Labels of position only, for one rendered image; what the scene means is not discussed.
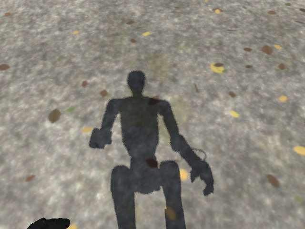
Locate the robot left hand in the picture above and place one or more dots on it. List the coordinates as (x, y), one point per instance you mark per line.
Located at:
(50, 224)

